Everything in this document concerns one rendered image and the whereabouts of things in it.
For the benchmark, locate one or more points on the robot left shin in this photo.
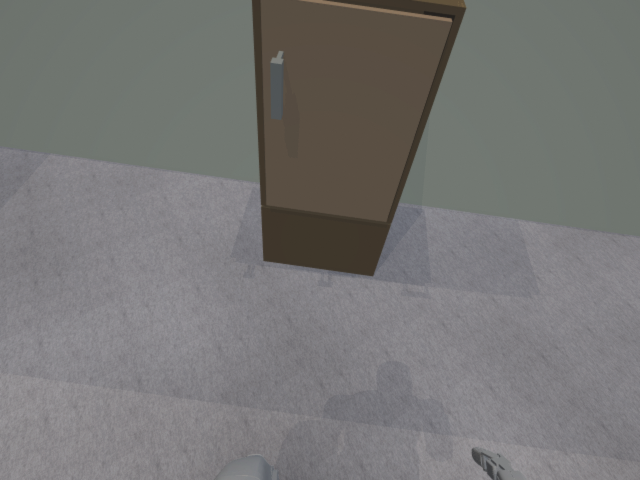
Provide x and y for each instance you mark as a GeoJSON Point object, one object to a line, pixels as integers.
{"type": "Point", "coordinates": [256, 455]}

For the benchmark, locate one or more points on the handle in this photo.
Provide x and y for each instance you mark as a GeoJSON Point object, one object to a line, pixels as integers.
{"type": "Point", "coordinates": [276, 77]}

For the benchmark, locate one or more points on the cupboard door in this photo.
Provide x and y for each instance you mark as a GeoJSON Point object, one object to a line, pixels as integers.
{"type": "Point", "coordinates": [355, 83]}

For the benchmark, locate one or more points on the robot right hand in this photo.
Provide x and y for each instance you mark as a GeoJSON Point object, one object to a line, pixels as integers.
{"type": "Point", "coordinates": [496, 465]}

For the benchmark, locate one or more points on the robot left thigh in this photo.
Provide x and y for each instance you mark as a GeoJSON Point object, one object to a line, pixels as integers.
{"type": "Point", "coordinates": [248, 468]}

